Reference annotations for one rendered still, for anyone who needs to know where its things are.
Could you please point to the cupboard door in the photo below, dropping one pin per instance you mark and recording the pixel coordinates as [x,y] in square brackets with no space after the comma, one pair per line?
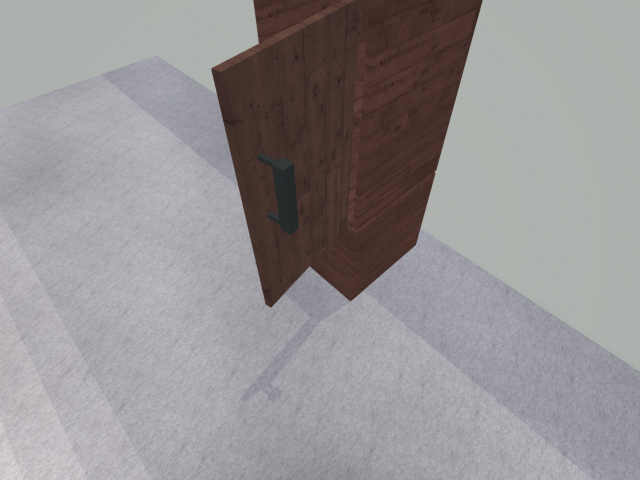
[293,96]

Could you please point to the handle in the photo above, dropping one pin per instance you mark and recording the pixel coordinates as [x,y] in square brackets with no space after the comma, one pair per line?
[285,188]

